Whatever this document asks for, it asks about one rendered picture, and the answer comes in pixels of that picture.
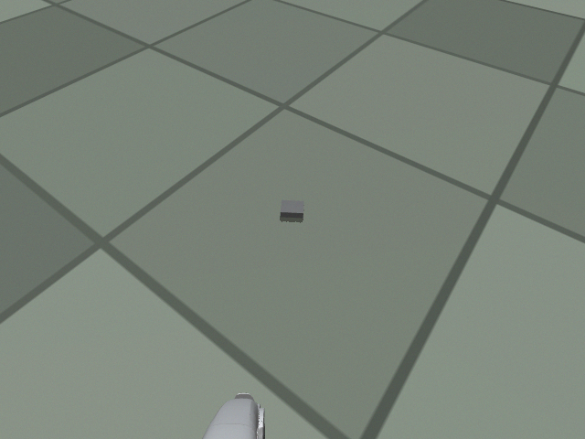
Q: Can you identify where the small box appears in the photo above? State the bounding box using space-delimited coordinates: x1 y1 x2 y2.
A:
281 200 304 218

